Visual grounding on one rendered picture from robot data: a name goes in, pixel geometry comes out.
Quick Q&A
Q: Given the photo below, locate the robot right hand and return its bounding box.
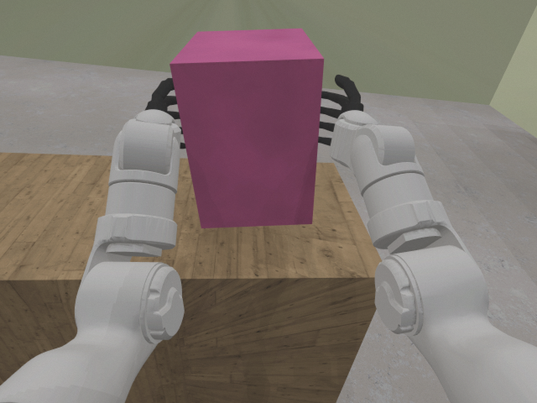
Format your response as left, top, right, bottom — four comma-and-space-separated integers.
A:
318, 75, 363, 146

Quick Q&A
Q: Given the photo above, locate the carton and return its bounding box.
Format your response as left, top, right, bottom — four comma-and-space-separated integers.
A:
169, 29, 324, 228

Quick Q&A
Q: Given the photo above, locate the robot left hand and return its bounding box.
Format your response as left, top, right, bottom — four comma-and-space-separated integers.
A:
145, 78, 186, 149

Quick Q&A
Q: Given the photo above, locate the left robot forearm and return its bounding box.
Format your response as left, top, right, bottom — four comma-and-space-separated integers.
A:
75, 109, 181, 326

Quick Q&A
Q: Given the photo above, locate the pedestal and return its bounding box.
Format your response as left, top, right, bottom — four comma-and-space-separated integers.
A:
0, 153, 382, 403

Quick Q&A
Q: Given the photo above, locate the robot left upper arm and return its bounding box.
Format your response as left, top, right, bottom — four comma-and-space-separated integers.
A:
0, 262, 185, 403

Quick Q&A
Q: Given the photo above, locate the right robot forearm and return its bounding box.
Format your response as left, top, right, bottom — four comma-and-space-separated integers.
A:
329, 110, 489, 309

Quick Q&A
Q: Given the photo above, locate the robot right upper arm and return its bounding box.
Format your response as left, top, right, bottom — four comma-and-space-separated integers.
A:
375, 245, 537, 403

